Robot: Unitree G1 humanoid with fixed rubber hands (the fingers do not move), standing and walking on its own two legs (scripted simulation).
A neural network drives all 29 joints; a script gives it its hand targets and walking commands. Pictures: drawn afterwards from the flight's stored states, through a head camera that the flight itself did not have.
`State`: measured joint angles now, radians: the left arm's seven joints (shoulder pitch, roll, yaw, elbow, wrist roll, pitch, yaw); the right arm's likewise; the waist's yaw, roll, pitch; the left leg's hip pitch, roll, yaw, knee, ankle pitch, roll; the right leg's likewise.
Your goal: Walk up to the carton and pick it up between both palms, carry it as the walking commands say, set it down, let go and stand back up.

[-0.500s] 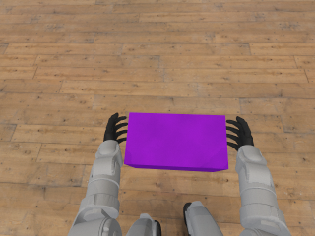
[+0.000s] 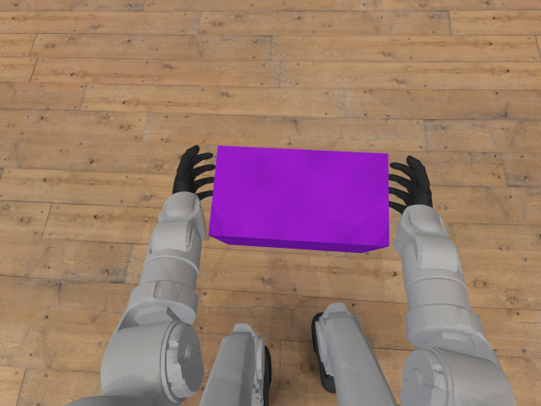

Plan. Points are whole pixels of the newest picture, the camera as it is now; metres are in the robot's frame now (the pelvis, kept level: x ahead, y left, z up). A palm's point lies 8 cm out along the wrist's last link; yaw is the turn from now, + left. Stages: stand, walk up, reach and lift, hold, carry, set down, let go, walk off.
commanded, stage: set down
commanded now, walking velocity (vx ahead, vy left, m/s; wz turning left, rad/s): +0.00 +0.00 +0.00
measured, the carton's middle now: (297, 205) +0.44 -0.05 -0.16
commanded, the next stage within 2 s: none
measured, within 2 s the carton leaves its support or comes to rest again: neither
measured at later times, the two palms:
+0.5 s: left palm (201, 199) +0.47 +0.12 -0.15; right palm (394, 211) +0.41 -0.22 -0.16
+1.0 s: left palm (212, 200) +0.49 +0.12 -0.23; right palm (380, 211) +0.43 -0.22 -0.24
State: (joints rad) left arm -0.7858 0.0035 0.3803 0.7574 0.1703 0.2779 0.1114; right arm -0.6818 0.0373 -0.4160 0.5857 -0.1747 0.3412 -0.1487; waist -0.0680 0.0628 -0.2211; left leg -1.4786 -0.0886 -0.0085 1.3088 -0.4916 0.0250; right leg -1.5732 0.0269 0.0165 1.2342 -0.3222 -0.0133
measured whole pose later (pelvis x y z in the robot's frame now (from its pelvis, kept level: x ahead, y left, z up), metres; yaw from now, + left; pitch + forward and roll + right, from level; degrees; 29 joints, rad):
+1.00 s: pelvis -0.04 +0.01 -0.14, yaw +2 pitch +45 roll +2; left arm -1.19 0.16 0.28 0.91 0.08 0.30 0.16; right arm -1.04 -0.09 -0.43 0.68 -0.11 0.36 -0.17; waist -0.08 0.05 -0.08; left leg -2.02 -0.11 0.03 1.81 -0.58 0.03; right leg -2.12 0.01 0.02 1.72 -0.38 0.00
